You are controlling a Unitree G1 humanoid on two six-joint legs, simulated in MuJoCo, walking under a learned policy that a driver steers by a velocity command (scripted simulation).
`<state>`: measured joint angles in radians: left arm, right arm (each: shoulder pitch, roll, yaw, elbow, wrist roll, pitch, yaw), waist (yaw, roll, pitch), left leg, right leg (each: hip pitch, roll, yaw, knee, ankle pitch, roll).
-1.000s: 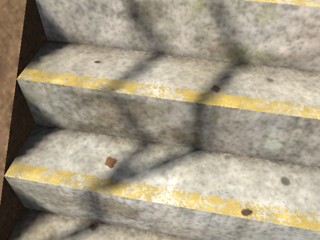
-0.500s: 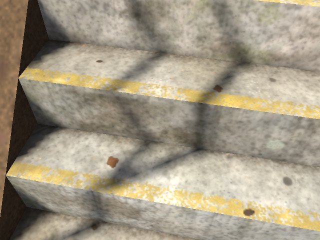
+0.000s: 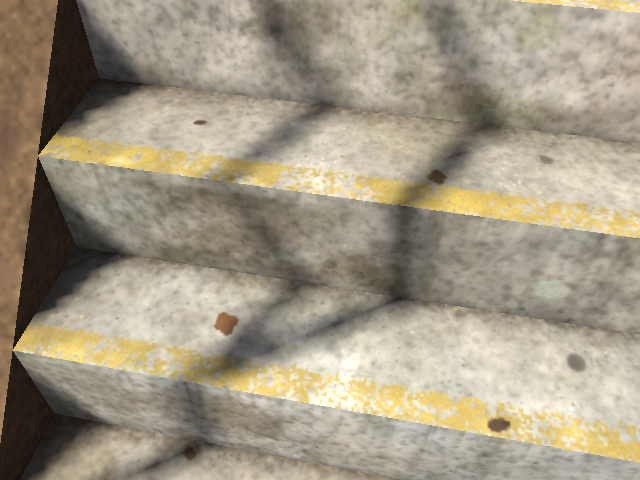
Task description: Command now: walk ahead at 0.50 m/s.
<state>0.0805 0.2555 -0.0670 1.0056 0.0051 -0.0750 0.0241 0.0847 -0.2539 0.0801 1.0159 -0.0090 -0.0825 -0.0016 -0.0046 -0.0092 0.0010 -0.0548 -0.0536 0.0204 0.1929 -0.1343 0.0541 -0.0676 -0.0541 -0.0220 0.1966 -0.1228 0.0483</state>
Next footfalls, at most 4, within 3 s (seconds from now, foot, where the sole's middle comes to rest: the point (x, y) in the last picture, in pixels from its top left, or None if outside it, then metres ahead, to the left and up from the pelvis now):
none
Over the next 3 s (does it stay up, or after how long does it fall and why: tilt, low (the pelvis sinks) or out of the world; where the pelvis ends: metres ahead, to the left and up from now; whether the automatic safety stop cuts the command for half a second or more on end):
stays up -0.01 -0.01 0.00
